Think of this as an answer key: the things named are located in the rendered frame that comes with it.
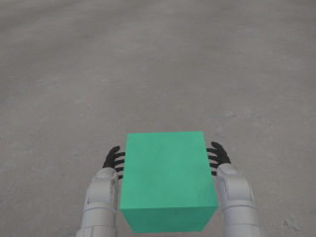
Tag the robot left forearm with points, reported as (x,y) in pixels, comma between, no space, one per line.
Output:
(101,205)

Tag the robot right hand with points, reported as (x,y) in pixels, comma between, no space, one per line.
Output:
(221,157)

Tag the robot left hand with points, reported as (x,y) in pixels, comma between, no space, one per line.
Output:
(110,160)

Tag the robot right forearm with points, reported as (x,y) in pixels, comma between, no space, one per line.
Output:
(238,203)

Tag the carton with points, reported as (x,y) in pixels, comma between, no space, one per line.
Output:
(167,184)

